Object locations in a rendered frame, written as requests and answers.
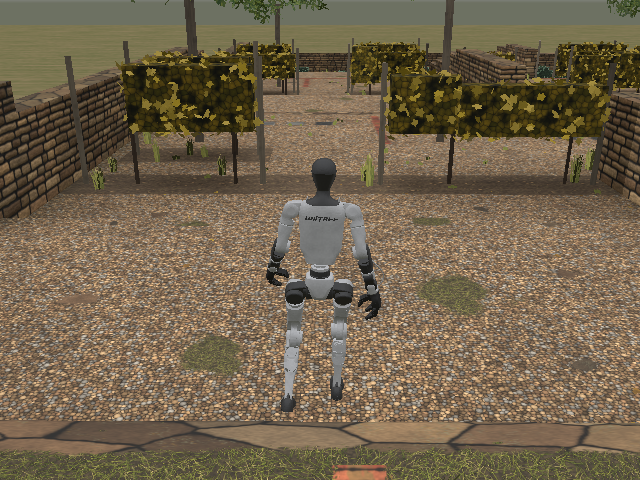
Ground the left robot upper arm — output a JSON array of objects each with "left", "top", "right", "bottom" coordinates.
[{"left": 275, "top": 200, "right": 302, "bottom": 254}]

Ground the robot head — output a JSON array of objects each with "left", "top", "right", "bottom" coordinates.
[{"left": 306, "top": 158, "right": 340, "bottom": 206}]

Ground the right robot upper arm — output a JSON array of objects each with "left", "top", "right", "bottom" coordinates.
[{"left": 343, "top": 202, "right": 368, "bottom": 260}]

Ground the left robot forearm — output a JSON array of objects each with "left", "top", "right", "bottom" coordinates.
[{"left": 267, "top": 238, "right": 285, "bottom": 273}]

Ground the robot left hand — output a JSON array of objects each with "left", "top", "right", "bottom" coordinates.
[{"left": 266, "top": 268, "right": 289, "bottom": 286}]

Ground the robot right hand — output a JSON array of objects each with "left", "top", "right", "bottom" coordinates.
[{"left": 358, "top": 291, "right": 381, "bottom": 320}]

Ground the robot right shin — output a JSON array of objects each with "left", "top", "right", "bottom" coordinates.
[{"left": 332, "top": 323, "right": 347, "bottom": 387}]

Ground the right robot forearm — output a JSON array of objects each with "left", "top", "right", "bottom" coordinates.
[{"left": 358, "top": 244, "right": 379, "bottom": 295}]

